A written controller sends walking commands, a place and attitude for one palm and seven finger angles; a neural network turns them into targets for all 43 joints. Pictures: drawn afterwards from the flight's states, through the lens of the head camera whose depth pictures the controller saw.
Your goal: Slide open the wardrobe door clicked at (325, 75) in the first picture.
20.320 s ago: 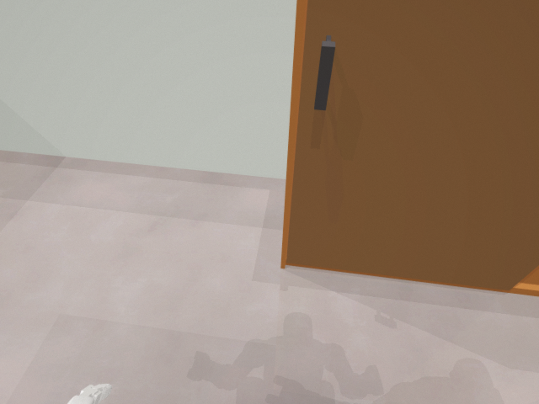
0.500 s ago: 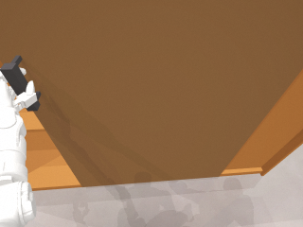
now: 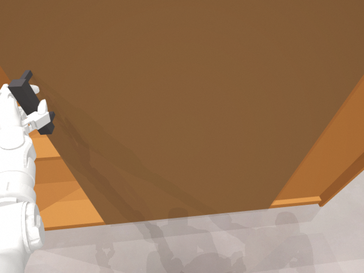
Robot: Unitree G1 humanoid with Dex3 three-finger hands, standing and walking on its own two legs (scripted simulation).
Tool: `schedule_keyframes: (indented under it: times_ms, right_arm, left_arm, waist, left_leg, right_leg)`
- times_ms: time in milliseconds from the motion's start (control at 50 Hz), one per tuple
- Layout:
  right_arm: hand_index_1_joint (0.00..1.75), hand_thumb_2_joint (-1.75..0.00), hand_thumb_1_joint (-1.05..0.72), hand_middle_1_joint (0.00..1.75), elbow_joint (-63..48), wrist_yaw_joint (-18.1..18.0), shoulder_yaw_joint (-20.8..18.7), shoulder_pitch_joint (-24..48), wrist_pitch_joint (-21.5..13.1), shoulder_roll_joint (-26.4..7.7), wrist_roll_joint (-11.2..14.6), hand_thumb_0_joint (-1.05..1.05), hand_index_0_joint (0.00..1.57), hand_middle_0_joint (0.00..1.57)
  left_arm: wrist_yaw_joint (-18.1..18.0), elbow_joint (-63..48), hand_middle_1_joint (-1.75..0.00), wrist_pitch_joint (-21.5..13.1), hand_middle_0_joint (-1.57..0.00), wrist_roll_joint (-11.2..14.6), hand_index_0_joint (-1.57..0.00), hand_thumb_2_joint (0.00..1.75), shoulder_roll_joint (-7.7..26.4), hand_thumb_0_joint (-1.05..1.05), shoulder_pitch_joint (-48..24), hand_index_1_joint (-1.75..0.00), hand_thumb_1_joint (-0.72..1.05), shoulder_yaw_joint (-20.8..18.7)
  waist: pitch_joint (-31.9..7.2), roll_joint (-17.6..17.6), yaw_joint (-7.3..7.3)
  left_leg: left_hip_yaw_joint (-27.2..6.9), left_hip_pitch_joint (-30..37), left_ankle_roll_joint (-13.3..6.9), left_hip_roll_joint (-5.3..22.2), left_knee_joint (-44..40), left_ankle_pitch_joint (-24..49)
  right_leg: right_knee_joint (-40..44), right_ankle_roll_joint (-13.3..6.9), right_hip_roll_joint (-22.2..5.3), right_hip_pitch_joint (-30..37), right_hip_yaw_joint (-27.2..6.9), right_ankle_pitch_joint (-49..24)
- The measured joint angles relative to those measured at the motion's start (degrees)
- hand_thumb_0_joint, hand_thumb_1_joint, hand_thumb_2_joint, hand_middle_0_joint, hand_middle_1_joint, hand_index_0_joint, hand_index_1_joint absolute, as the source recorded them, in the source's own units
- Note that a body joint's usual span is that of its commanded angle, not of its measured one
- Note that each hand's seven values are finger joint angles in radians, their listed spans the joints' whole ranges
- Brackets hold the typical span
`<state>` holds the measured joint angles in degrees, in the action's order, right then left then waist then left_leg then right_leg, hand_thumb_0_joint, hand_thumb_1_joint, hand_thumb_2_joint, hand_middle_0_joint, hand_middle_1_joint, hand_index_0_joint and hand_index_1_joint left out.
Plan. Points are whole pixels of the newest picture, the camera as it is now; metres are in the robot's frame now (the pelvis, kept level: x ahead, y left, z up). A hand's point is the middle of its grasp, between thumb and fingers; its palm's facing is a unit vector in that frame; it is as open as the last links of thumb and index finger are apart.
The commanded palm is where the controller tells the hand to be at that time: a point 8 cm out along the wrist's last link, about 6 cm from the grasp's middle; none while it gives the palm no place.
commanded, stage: stop walking and hold the door there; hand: left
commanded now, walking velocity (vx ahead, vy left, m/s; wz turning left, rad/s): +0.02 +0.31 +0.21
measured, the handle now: (37, 102) +0.46 +0.35 +0.14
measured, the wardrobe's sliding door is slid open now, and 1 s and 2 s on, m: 0.54 0.54 0.54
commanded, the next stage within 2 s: loosen the grip on the handle in 1.24 s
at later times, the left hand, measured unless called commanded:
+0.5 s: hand (43, 120) +0.42 +0.32 +0.13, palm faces +0.31 -0.93 -0.19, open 5.7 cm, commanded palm +0.38 +0.36 +0.12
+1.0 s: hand (42, 119) +0.41 +0.33 +0.13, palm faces +0.23 -0.96 -0.13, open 5.7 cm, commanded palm +0.38 +0.38 +0.12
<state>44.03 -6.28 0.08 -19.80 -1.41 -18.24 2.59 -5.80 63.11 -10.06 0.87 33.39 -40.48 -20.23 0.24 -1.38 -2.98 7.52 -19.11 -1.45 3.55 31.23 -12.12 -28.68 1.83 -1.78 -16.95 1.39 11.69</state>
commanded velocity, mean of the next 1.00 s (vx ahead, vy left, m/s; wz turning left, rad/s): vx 0.03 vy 0.03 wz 0.04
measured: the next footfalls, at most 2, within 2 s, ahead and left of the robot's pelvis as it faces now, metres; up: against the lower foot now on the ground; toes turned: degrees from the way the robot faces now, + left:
left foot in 0.26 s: +0.03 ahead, +0.22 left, +0.00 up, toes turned +7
right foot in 0.54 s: +0.00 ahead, +0.01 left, +0.00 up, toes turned -2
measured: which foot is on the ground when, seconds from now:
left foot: down 0.00-0.06, up 0.08-0.24, down 0.26-1.00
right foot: down 0.00-0.30, up 0.32-0.52, down 0.54-1.00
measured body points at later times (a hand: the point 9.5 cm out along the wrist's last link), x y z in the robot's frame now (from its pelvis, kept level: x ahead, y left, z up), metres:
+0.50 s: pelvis -0.02 +0.08 +0.00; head +0.03 +0.08 +0.44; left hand +0.39 +0.37 +0.14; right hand +0.11 -0.13 -0.13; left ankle +0.02 +0.18 -0.73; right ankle -0.04 -0.01 -0.72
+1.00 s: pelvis -0.04 +0.12 +0.00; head +0.00 +0.13 +0.45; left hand +0.40 +0.38 +0.14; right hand +0.07 -0.17 -0.10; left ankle -0.01 +0.21 -0.73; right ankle -0.04 +0.01 -0.73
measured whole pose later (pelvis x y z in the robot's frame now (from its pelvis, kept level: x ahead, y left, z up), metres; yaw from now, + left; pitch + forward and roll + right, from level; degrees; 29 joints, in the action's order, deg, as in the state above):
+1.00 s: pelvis -0.04 +0.12 +0.00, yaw +1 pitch +0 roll -1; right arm 40.4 -6.4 0.7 -14.4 -0.9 -17.3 1.9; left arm -2.8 54.7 -10.1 2.4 21.4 -45.1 -12.4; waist 3.9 0.0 -2.9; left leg 5.5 -18.2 -1.8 2.4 31.4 -13.6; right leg -28.0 -1.0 1.2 -12.7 4.1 15.8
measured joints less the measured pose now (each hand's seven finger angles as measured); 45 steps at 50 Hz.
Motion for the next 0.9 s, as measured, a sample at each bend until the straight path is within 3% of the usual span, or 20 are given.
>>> schedule_keyframes:
  times_ms: [60, 100, 180, 220, 260, 280, 300, 360, 420, 480, 540, 600, 680, 720, 760, 900]
  right_arm:
    - [0.30, -0.90, -0.90, 0.30, 0.0, 0.2, -0.9, 0.5, 0.9, -1.2, 0.0, 0.00, 0.20, 0.21]
    - [0.30, -0.90, -0.90, 0.30, 0.2, 0.3, -1.6, 1.1, 1.5, -2.2, 0.0, 0.00, 0.20, 0.21]
    - [0.30, -0.90, -0.91, 0.30, 0.8, 0.4, -2.3, 2.8, 2.0, -3.4, -0.2, 0.00, 0.20, 0.20]
    - [0.30, -0.90, -0.91, 0.30, 0.6, 0.3, -2.2, 3.9, 1.9, -3.5, -0.4, 0.00, 0.20, 0.20]
    - [0.30, -0.90, -0.91, 0.30, -0.1, 0.2, -2.4, 4.9, 2.1, -3.5, -0.6, 0.00, 0.20, 0.20]
    - [0.30, -0.90, -0.91, 0.30, -0.3, 0.1, -2.6, 5.8, 2.1, -3.1, -0.8, 0.00, 0.20, 0.20]
    - [0.30, -0.90, -0.91, 0.30, -0.7, 0.0, -2.7, 6.6, 2.3, -2.6, -0.8, 0.00, 0.20, 0.20]
    - [0.30, -0.90, -0.91, 0.30, -3.1, 0.4, -2.3, 7.8, 2.0, 0.1, -0.9, 0.00, 0.20, 0.20]
    - [0.30, -0.90, -0.91, 0.30, -4.1, 0.9, -0.2, 8.1, 0.9, 3.7, -0.8, 0.00, 0.20, 0.20]
    - [0.30, -0.90, -0.91, 0.30, -4.2, 1.5, 2.1, 7.9, 0.2, 6.8, -0.8, 0.00, 0.20, 0.20]
    - [0.30, -0.90, -0.90, 0.30, -4.2, 2.0, 3.8, 7.8, -0.3, 8.0, -1.0, 0.00, 0.21, 0.21]
    - [0.30, -0.90, -0.90, 0.30, -3.3, 2.0, 4.1, 8.7, -0.1, 6.9, -1.0, 0.00, 0.21, 0.21]
    - [0.30, -0.90, -0.90, 0.30, -2.5, 1.8, 3.7, 6.9, -0.1, 5.6, -0.3, 0.00, 0.21, 0.21]
    - [0.30, -0.90, -0.90, 0.30, -2.2, 1.3, 3.5, 5.9, -0.2, 4.4, -0.4, 0.00, 0.21, 0.21]
    - [0.30, -0.90, -0.90, 0.30, -1.9, 0.7, 2.8, 5.3, -0.2, 3.0, -0.5, 0.00, 0.21, 0.21]
    - [0.30, -0.90, -0.91, 0.30, -2.7, -0.2, 0.4, 5.3, 0.5, 0.1, -0.7, 0.00, 0.20, 0.20]
  left_arm:
    - [0.8, 0.0, -1.31, -0.6, -0.30, -0.6, -0.29, 0.77, -0.9, -0.12, 0.4, -1.37, 0.63, -0.2]
    - [1.6, -0.1, -1.32, -0.9, -0.31, -0.8, -0.31, 0.78, -2.0, -0.12, 0.3, -1.38, 0.61, -0.1]
    - [3.3, -1.3, -1.34, -0.5, -0.34, -1.3, -0.37, 0.80, -5.0, -0.16, -0.4, -1.39, 0.60, 0.5]
    - [4.2, -2.0, -1.35, -0.6, -0.36, -1.2, -0.39, 0.80, -6.3, -0.19, -0.6, -1.39, 0.59, 0.9]
    - [4.5, -3.2, -1.36, -0.6, -0.39, -1.1, -0.41, 0.80, -7.6, -0.21, -1.0, -1.39, 0.58, 2.1]
    - [4.5, -4.2, -1.37, -0.7, -0.40, -0.9, -0.42, 0.80, -8.3, -0.22, -1.2, -1.39, 0.58, 2.9]
    - [4.4, -5.5, -1.37, -1.0, -0.40, -0.6, -0.42, 0.80, -8.8, -0.23, -1.1, -1.39, 0.59, 3.8]
    - [3.3, -9.1, -1.38, -1.5, -0.42, 0.6, -0.41, 0.80, -10.1, -0.22, -0.7, -1.40, 0.63, 6.0]
    - [2.6, -11.9, -1.39, -1.1, -0.44, 1.2, -0.37, 0.78, -11.2, -0.21, -1.3, -1.40, 0.65, 7.0]
    - [2.3, -13.6, -1.39, -0.6, -0.44, 1.6, -0.34, 0.77, -11.5, -0.21, -2.6, -1.40, 0.67, 8.0]
    - [2.3, -14.4, -1.39, 0.0, -0.45, 1.6, -0.33, 0.77, -11.0, -0.22, -3.6, -1.40, 0.68, 8.1]
    - [2.0, -13.9, -1.39, -0.3, -0.45, 1.7, -0.31, 0.76, -11.1, -0.22, -3.5, -1.40, 0.68, 6.6]
    - [2.7, -12.1, -1.37, 0.1, -0.44, 1.4, -0.33, 0.76, -11.4, -0.20, -4.4, -1.40, 0.67, 6.7]
    - [3.3, -11.4, -1.38, 0.2, -0.44, 1.0, -0.35, 0.77, -11.8, -0.19, -4.5, -1.40, 0.66, 6.6]
    - [3.7, -10.8, -1.38, 0.2, -0.45, 0.8, -0.36, 0.78, -12.2, -0.19, -4.5, -1.40, 0.65, 6.7]
    - [3.6, -8.6, -1.39, -0.3, -0.45, 1.3, -0.39, 0.77, -12.3, -0.16, -4.3, -1.40, 0.64, 7.6]
  waist:
    - [-0.2, -1.0, -0.28]
    - [-0.1, -1.6, -0.17]
    - [0.3, -1.0, -0.10]
    - [0.5, -0.1, -0.60]
    - [0.9, 0.4, -1.06]
    - [1.5, 1.2, -1.14]
    - [2.2, 1.7, -0.74]
    - [3.5, 1.0, 0.75]
    - [4.6, 0.5, 1.50]
    - [5.4, 1.2, 2.66]
    - [6.1, 1.5, 3.43]
    - [8.1, -2.7, 2.44]
    - [7.7, -1.9, 2.18]
    - [6.7, -1.0, 1.53]
    - [6.1, 0.0, 0.72]
    - [4.0, 1.2, 0.43]
  left_leg:
    - [-1.0, -0.8, 0.7, -0.7, 1.7, -1.7]
    - [-2.8, -1.8, 1.6, -2.0, 5.4, -6.9]
    - [-5.0, -2.8, 2.4, -3.5, 11.4, -13.1]
    - [-4.9, -1.1, 2.7, -3.0, 8.2, -10.8]
    - [-4.1, 1.6, 3.1, -2.0, 2.4, -4.0]
    - [-3.2, 1.8, 2.7, -2.8, 2.0, -1.6]
    - [-2.4, 1.6, 1.8, -3.5, 2.6, -1.5]
    - [-1.0, 0.3, -0.5, -3.0, 3.7, -3.1]
    - [-1.2, -0.6, -0.9, -2.4, 1.8, -1.4]
    - [-1.0, -1.6, -1.0, -2.7, 0.6, -0.1]
    - [-0.1, -3.2, -0.9, -3.1, 1.9, -0.2]
    - [-1.3, -3.4, -0.5, -1.1, 3.0, -0.1]
    - [-4.3, -2.5, 0.6, -1.6, 6.5, -7.1]
    - [-5.1, -0.9, 0.8, -1.3, 5.3, -7.0]
    - [-4.5, 0.5, 0.9, -1.3, 3.1, -2.1]
    - [-2.4, 1.4, -0.3, -1.6, 0.9, -2.4]
  right_leg:
    - [-0.8, 0.2, -0.7, 0.0, 0.7, 1.0]
    - [-1.4, 0.7, -1.6, 0.2, 1.0, 1.6]
    - [-2.0, 2.5, -5.1, 0.6, 0.7, 2.1]
    - [-2.8, 3.7, -7.2, 0.7, 0.6, 2.6]
    - [-4.8, 5.2, -9.1, 0.2, 0.4, 3.5]
    - [-6.1, 5.6, -10.4, -0.3, -0.1, 4.1]
    - [-7.3, 4.8, -11.1, -1.1, -0.7, 3.9]
    - [-18.5, 2.4, -8.0, -5.5, -0.9, 14.3]
    - [-24.7, 1.1, -3.1, -7.1, 1.6, 16.8]
    - [-19.2, 0.4, 0.3, -4.6, 3.4, 15.8]
    - [-7.2, -0.7, 2.1, 0.6, 3.6, 10.7]
    - [-3.2, -4.9, 4.5, 2.5, 4.6, 6.8]
    - [-3.0, -5.5, 4.2, 3.3, 4.4, 6.8]
    - [-3.2, -5.1, 3.7, 3.7, 4.7, 7.2]
    - [-4.0, -4.6, 2.9, 4.1, 5.0, 7.9]
    - [-1.1, -3.0, 2.5, 4.5, 3.2, 5.7]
